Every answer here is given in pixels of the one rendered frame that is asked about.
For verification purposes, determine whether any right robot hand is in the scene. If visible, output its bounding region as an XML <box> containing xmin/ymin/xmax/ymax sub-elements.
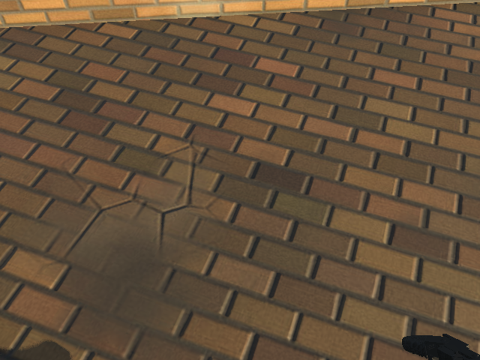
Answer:
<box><xmin>402</xmin><ymin>334</ymin><xmax>480</xmax><ymax>360</ymax></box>

